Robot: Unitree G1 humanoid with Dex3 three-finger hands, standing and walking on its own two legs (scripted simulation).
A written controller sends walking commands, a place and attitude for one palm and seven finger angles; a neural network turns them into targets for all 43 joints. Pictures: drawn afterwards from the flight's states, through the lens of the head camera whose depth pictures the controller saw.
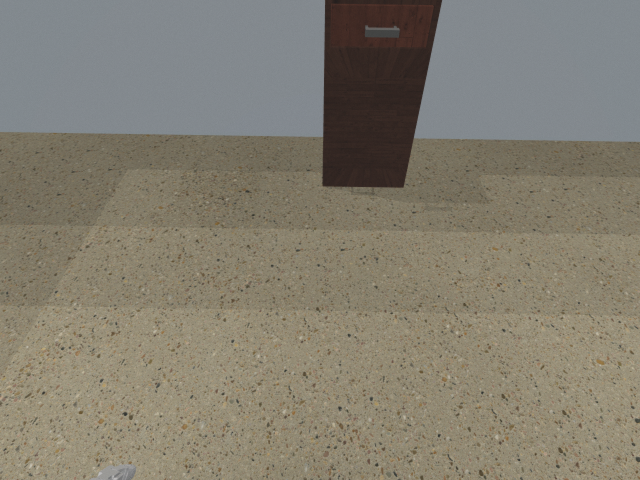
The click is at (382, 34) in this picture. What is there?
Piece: drawer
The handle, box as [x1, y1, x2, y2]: [365, 25, 399, 37]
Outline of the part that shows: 365,25 365,36 398,37 399,29 396,26 392,28 373,28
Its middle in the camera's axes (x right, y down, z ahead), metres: +0.22 -0.76 +1.41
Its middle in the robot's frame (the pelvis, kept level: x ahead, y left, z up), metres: +1.58 -0.14 -0.01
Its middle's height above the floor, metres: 0.76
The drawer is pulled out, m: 0.00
